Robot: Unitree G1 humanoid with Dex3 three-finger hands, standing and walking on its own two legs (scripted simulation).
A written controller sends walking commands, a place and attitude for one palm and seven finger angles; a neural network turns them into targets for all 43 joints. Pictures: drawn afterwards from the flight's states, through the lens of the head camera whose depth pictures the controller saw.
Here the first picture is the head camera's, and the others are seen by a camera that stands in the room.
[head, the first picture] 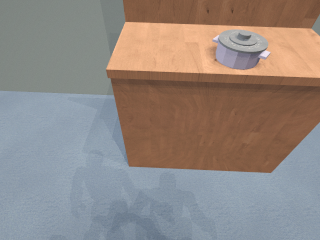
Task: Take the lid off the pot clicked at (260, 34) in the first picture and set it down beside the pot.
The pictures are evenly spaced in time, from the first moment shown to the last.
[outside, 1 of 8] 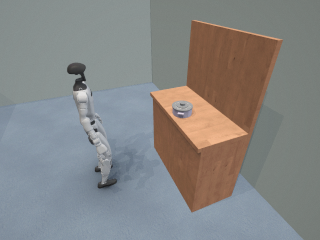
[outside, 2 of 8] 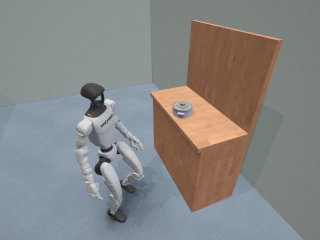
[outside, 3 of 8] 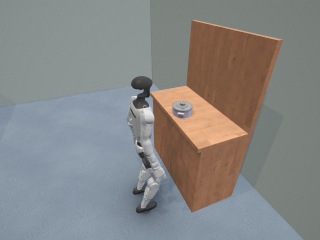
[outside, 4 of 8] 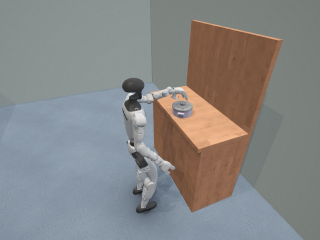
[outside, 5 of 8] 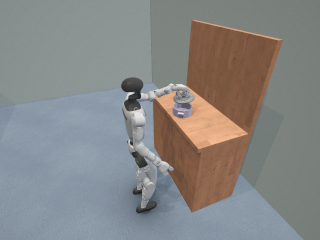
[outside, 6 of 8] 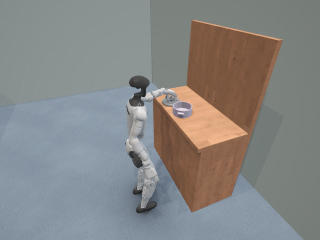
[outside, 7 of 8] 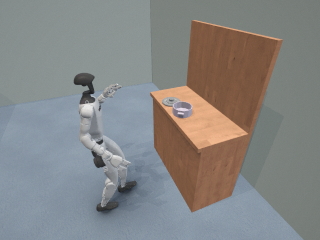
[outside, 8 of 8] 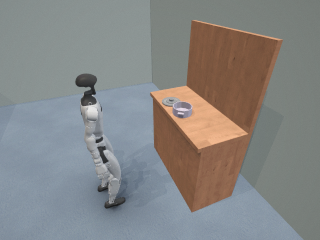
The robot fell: no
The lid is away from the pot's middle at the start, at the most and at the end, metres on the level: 0.00 0.25 0.22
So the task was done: yes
